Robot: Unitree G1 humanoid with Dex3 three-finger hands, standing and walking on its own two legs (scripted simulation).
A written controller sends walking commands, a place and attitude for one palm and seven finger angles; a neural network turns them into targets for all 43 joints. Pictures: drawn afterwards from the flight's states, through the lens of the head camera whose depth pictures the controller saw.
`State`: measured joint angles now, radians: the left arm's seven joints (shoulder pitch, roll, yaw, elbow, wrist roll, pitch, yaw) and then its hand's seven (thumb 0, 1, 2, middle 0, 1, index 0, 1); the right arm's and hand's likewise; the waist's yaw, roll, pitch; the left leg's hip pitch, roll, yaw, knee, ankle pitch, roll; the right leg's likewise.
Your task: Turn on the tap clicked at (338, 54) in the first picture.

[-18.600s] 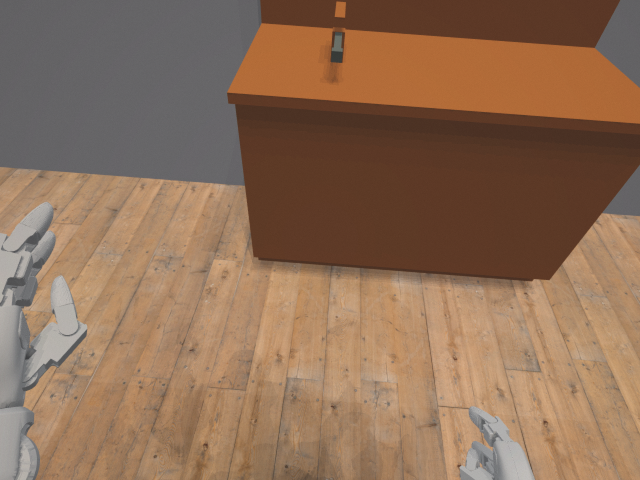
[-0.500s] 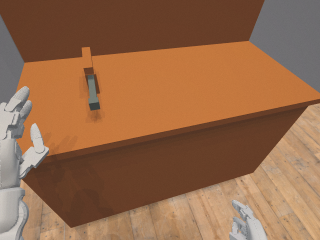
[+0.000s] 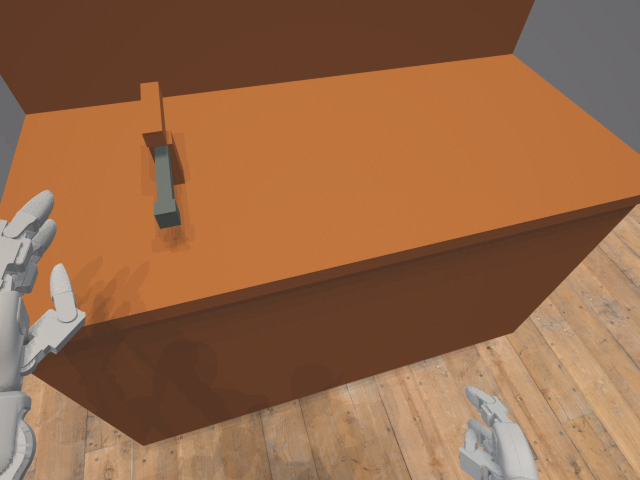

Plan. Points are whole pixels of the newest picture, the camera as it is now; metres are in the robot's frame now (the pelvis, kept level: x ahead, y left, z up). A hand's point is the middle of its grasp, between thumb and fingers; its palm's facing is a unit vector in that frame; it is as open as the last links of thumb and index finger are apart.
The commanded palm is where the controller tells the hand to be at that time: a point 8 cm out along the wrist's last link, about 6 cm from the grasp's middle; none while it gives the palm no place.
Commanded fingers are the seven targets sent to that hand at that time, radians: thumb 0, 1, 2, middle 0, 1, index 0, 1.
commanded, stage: shuffle to correct the standing spot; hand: left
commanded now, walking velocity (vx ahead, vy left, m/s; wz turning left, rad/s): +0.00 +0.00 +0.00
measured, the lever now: (167, 213) +0.42 +0.26 +0.07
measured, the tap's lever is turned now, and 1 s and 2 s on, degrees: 0 0 0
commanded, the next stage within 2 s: come to a stop and stand still in 0.68 s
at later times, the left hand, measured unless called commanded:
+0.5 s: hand (121, 292) +0.25 +0.22 +0.15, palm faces +0.43 -0.84 -0.34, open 7.4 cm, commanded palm +0.19 +0.25 +0.17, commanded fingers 0.00 0.90 0.90 -0.20 -0.30 -0.20 -0.30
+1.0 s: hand (192, 248) +0.31 +0.17 +0.15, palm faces +0.40 -0.80 -0.45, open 7.4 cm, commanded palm +0.25 +0.21 +0.17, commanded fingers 0.00 0.90 0.90 -0.20 -0.30 -0.20 -0.30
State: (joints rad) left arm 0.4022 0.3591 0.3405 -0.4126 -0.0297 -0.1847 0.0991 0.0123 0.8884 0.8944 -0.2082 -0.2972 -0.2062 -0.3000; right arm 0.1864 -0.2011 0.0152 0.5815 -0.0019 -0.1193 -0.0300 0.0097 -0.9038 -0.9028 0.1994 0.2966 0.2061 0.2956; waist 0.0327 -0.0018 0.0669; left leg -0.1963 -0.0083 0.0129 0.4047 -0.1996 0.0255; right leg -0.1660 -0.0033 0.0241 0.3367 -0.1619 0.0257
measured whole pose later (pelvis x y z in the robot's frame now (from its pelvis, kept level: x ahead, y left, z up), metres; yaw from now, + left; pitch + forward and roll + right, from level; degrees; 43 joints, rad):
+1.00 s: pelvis +0.10 -0.08 -0.03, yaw +2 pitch -4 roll +0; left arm 0.46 0.38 0.38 -0.52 -0.06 -0.15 0.11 0.01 0.89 0.89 -0.21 -0.30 -0.21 -0.30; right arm 0.16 -0.21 0.01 0.62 0.01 -0.05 -0.01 0.01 -0.91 -0.90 0.20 0.30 0.21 0.30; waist 0.01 0.03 0.13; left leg -0.33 0.03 0.00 0.98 -0.50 0.00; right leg -0.37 0.03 -0.08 0.60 -0.17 -0.07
